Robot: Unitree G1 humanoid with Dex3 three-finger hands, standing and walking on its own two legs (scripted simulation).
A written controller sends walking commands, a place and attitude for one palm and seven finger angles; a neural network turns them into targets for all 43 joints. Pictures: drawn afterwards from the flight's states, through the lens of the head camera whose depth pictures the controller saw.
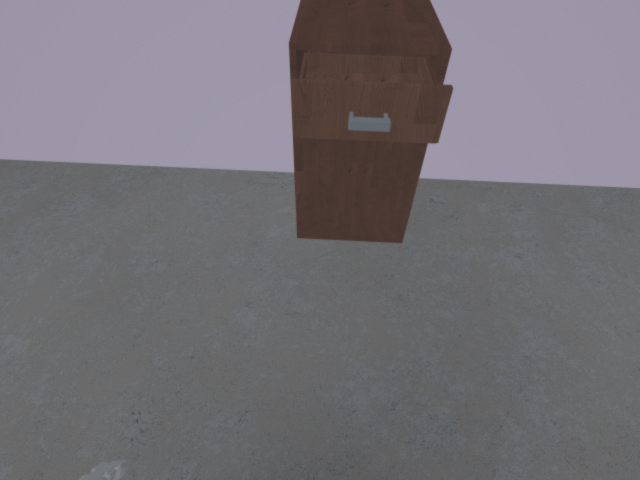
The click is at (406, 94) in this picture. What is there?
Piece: drawer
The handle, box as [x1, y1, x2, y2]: [348, 112, 390, 131]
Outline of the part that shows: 349,113 348,129 389,131 390,120 387,117 387,113 384,113 383,118 353,117 352,112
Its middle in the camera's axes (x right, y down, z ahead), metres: +0.12 -0.31 +1.01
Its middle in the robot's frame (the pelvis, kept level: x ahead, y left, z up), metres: +0.97 -0.07 -0.06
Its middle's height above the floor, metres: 0.71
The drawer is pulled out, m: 0.19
